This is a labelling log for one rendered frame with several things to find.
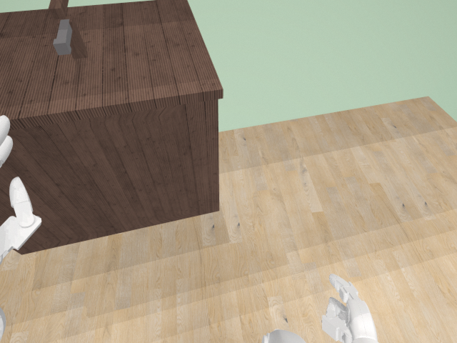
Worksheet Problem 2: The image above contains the robot right hand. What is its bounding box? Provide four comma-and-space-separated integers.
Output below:
322, 274, 378, 343

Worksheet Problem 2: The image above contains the robot left hand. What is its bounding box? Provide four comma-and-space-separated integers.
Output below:
0, 115, 41, 264

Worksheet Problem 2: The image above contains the tap lever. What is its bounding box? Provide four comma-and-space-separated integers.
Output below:
53, 19, 72, 55

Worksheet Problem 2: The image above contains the counter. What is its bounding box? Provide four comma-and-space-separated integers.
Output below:
0, 0, 224, 255

